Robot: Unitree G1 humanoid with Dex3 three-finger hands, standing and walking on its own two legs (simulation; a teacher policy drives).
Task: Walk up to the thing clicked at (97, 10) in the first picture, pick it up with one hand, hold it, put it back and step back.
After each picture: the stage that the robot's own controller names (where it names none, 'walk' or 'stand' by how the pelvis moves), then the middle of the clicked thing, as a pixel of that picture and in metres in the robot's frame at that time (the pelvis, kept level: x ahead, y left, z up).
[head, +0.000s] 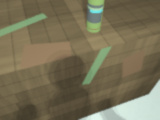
stand; (95, 5) +0.68 -0.03 +0.12
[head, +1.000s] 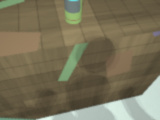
walk; out of the picture +0.62 +0.06 +0.16
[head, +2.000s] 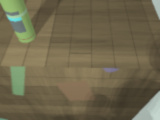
walk; (16, 10) +0.52 +0.27 +0.15
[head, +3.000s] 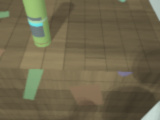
walk; (37, 16) +0.54 +0.19 +0.14
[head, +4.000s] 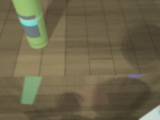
stand; (30, 13) +0.48 +0.18 +0.16
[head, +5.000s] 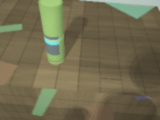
stand; (53, 34) +0.48 +0.13 +0.12
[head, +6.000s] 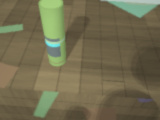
stand; (54, 36) +0.47 +0.12 +0.12
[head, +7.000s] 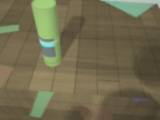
stand; (49, 36) +0.47 +0.14 +0.12
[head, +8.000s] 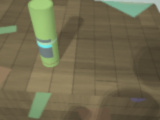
stand; (46, 37) +0.46 +0.15 +0.12
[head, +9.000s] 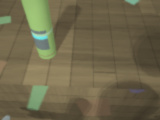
rise first; (41, 28) +0.47 +0.17 +0.12
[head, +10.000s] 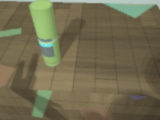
go down; (47, 37) +0.47 +0.18 +0.12
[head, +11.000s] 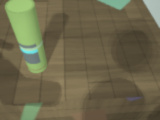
go down; (30, 41) +0.43 +0.16 +0.13
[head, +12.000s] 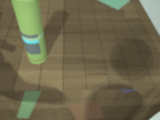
approach; (32, 32) +0.47 +0.16 +0.13
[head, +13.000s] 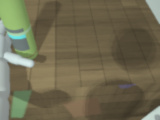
close; (18, 26) +0.46 +0.18 +0.16
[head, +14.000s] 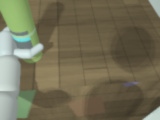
lift; (22, 28) +0.44 +0.17 +0.16
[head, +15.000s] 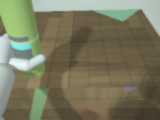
lift; (23, 35) +0.32 +0.16 +0.27
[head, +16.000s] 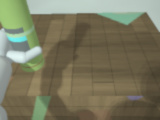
hold; (19, 28) +0.34 +0.17 +0.28
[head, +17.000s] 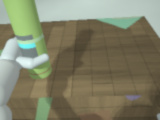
hold; (30, 36) +0.34 +0.15 +0.27
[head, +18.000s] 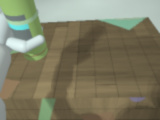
hold; (21, 14) +0.31 +0.15 +0.35
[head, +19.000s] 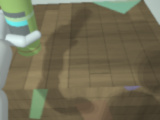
crouch; (18, 11) +0.38 +0.16 +0.29
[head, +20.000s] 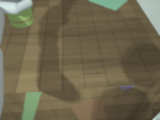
lower; out of the picture +0.48 +0.18 +0.32
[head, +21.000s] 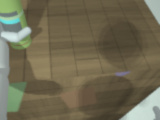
lower; (10, 11) +0.50 +0.18 +0.17
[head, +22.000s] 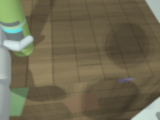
lower; (12, 20) +0.47 +0.18 +0.17
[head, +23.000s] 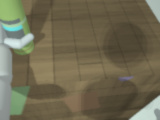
lower; (13, 18) +0.48 +0.18 +0.17
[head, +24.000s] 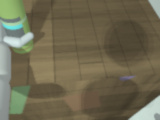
lower; (13, 16) +0.48 +0.18 +0.17
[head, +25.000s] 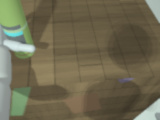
open; (14, 23) +0.47 +0.18 +0.16
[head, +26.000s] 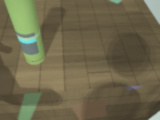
sink last; (28, 31) +0.45 +0.17 +0.15
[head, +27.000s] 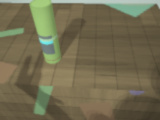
stand; (47, 34) +0.49 +0.18 +0.13
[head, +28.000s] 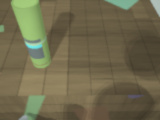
stand; (35, 37) +0.44 +0.17 +0.13
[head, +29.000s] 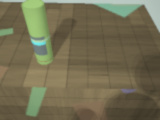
stand; (40, 35) +0.49 +0.18 +0.12
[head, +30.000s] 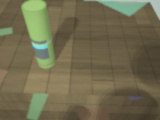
stand; (41, 38) +0.46 +0.16 +0.12
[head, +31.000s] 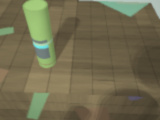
stand; (42, 38) +0.46 +0.16 +0.12
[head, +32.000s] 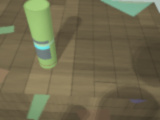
stand; (43, 38) +0.45 +0.16 +0.12
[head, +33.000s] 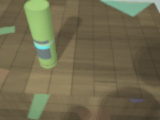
stand; (43, 38) +0.45 +0.16 +0.12
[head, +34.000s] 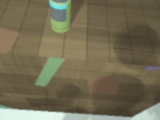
walk; out of the picture +0.54 +0.09 +0.15
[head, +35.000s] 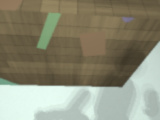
walk; out of the picture +0.78 +0.17 +0.14
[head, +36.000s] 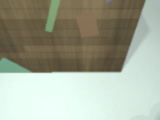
stand; out of the picture +1.09 +0.26 +0.14
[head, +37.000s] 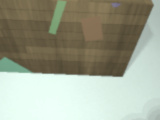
stand; out of the picture +1.08 +0.15 +0.13
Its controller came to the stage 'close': yes
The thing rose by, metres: 0.22
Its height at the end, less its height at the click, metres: +0.00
